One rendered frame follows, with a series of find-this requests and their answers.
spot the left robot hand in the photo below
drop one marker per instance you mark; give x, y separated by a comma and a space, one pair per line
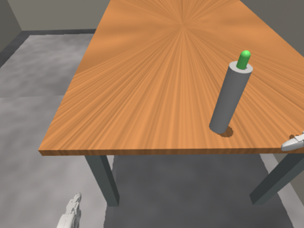
73, 214

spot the right robot hand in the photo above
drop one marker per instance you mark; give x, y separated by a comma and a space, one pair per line
294, 143

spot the table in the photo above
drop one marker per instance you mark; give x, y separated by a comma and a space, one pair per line
150, 79

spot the bottle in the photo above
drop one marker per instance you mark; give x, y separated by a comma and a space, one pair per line
235, 81

